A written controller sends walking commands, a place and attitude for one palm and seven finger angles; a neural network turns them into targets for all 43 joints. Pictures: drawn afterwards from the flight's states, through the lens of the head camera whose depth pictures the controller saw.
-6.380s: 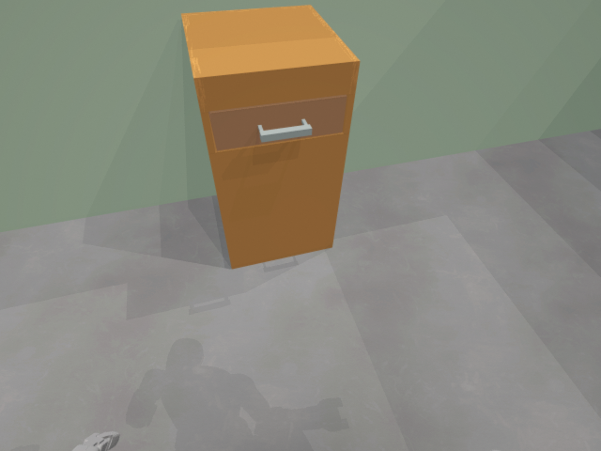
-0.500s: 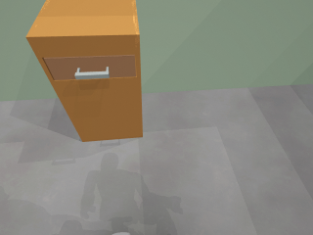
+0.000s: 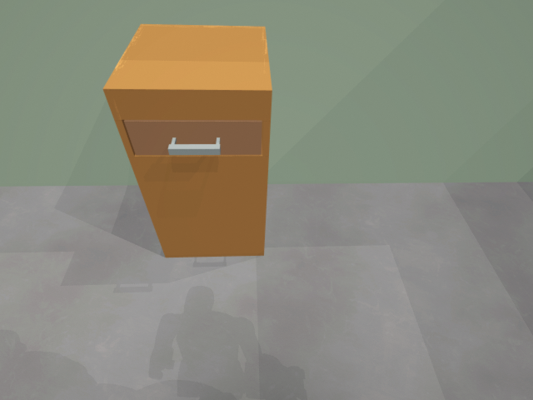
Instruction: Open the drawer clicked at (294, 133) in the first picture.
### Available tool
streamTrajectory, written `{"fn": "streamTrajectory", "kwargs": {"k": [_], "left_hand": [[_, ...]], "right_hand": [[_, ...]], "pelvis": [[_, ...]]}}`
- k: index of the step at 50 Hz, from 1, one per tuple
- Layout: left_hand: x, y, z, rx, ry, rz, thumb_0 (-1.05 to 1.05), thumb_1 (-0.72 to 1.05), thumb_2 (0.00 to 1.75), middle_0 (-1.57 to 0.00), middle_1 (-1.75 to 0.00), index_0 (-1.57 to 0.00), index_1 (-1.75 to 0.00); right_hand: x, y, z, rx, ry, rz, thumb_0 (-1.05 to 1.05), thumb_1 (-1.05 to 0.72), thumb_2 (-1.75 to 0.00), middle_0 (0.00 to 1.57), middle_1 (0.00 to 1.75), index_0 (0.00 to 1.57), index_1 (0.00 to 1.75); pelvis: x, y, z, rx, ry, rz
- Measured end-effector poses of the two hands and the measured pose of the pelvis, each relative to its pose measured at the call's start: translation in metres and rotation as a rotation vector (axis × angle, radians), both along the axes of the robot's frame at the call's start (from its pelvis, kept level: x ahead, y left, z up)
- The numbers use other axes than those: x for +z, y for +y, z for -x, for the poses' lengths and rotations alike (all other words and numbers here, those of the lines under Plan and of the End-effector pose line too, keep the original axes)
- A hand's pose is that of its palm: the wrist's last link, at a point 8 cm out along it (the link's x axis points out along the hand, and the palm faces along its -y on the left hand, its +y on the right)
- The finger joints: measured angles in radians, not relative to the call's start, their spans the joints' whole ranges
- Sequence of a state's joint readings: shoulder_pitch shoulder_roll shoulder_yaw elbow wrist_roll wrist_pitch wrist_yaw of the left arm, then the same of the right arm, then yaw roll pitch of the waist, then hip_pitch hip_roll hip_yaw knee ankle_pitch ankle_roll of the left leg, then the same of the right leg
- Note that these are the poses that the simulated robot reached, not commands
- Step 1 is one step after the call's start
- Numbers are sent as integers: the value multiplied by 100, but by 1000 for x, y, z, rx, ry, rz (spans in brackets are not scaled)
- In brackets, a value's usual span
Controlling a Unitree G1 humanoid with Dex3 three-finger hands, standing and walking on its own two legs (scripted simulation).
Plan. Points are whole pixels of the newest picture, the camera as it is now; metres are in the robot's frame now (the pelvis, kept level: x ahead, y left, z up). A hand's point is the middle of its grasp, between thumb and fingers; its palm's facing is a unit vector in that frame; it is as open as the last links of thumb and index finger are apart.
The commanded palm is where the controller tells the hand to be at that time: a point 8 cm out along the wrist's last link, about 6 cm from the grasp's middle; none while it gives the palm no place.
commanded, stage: take the last steps up to it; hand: left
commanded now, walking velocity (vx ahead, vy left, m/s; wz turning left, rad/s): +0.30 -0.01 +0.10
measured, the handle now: (195, 145) +0.79 +0.24 -0.12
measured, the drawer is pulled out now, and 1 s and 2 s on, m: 0.00 0.00 0.00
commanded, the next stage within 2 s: come to a stop and stand still in 0.88 s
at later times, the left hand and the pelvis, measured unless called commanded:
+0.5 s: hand out of the picture -0.06 +0.12 -0.16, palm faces +0.23 -0.96 -0.13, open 7.4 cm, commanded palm none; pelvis +0.09 +0.01 +0.00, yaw +5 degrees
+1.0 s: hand (152, 302) +0.33 +0.25 -0.16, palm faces +0.06 -0.98 -0.19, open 7.4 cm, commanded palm none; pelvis +0.24 +0.05 +0.00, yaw +2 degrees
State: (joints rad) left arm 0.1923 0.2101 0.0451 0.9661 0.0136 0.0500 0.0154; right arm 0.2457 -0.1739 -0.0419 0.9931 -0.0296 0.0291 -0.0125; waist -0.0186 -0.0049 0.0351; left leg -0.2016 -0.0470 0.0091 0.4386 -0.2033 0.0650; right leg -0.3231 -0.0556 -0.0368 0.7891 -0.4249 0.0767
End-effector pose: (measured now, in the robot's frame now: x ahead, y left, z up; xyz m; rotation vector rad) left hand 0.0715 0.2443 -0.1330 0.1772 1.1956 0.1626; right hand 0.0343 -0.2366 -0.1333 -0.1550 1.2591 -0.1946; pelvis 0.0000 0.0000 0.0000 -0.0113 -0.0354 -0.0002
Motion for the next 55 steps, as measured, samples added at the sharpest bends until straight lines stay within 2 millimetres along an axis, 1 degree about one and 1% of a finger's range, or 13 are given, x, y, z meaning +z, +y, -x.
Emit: {"fn": "streamTrajectory", "kwargs": {"k": [4, 7, 10, 15, 21, 25, 29, 31, 33, 38, 43, 49, 55], "left_hand": [[0, -21, 5, -10, -21, -3, 1, 91, 90, -20, -30, -20, -30], [0, -36, 23, 25, -10, -2, 0, 91, 90, -20, -30, -20, -30], [4, -47, 52, 80, 50, 9, 0, 91, 90, -20, -30, -20, -30], [4, -64, 99, 150, 206, 47, 0, 91, 90, -20, -30, -20, -30], [3, -78, 132, 236, 354, 107, 1, 91, 90, -20, -30, -20, -30], [-1, -75, 137, 281, 441, 150, 1, 91, 90, -20, -30, -20, -30], [-16, -55, 125, 296, 513, 189, 1, 91, 90, -20, -30, -20, -30], [-23, -39, 106, 274, 521, 191, 1, 91, 90, -20, -30, -20, -30], [-25, -18, 75, 240, 484, 172, 1, 91, 90, -20, -30, -20, -30], [-23, 33, -35, 152, 279, 99, 1, 91, 90, -20, -30, -20, -30], [-12, 60, -142, 104, 68, 47, 1, 91, 90, -20, -30, -20, -30], [0, 54, -234, 38, -39, 28, 0, 91, 90, -19, -30, -19, -30], [-5, 19, -296, -37, -50, 13, 0, 91, 90, -20, -30, -20, -30]], "right_hand": [[-18, -15, 28, -26, 66, -29, 1, -91, -90, 20, 30, 20, 30], [-25, -23, 39, -19, 125, -46, 1, -91, -90, 20, 30, 20, 30], [-19, -29, 35, -4, 151, -59, 1, -91, -90, 20, 30, 20, 30], [-13, -31, 10, 11, 146, -58, 1, -91, -90, 20, 30, 19, 30], [-13, -12, -50, 78, 137, -49, 1, -91, -90, 20, 30, 19, 30], [-14, 18, -115, 144, 74, -47, 1, -91, -90, 19, 30, 19, 30], [-18, 56, -188, 196, -52, -31, 1, -91, -90, 19, 30, 19, 30], [-15, 72, -210, 191, -113, -28, 1, -91, -90, 20, 30, 19, 30], [-9, 83, -221, 166, -142, -34, 1, -91, -90, 20, 30, 20, 30], [10, 82, -235, 72, -192, 0, -3, -96, -89, 20, 30, 20, 30], [9, 74, -224, 50, -101, 19, -3, -96, -90, 20, 30, 20, 30], [-5, 72, -191, -7, 80, -24, -1, -93, -90, 20, 30, 20, 30], [-24, 66, -165, -76, 266, -89, 0, -92, -90, 20, 30, 20, 30]], "pelvis": [[-7, -16, -2, 8, 6, -25], [-7, -24, -7, 28, 0, -18], [1, -28, -16, 35, -2, -30], [6, -28, -35, 60, -1, -26], [2, -12, -65, 87, 13, -8], [-4, 8, -89, 95, 25, 2], [-20, 35, -119, 84, 31, 13], [-22, 45, -130, 68, 19, 3], [-17, 52, -142, 48, 9, -2], [-3, 64, -170, 32, 6, -10], [2, 66, -200, 33, 8, -21], [1, 57, -236, 32, 4, -29], [-11, 33, -275, 28, 4, -45]]}}
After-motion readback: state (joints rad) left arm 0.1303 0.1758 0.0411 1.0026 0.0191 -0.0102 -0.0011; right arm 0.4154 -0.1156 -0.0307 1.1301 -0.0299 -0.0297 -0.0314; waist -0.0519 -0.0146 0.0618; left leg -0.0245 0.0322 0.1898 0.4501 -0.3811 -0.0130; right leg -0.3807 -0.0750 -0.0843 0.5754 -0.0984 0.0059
